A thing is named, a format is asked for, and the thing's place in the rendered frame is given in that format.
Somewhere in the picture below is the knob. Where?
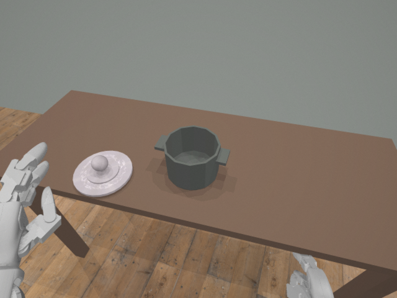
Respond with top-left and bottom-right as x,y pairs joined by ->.
91,155 -> 109,171

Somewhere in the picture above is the robot left hand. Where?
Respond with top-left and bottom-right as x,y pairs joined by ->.
0,142 -> 61,267

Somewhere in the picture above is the robot right hand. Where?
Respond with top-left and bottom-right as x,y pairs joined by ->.
287,252 -> 334,298

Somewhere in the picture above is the left robot forearm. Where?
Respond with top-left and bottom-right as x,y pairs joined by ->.
0,266 -> 25,298

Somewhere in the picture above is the pot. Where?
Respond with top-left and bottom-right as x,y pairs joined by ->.
154,125 -> 230,190

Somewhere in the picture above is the lid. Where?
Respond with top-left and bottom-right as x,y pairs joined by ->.
73,151 -> 133,197

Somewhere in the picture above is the table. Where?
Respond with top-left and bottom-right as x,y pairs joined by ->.
0,90 -> 397,298

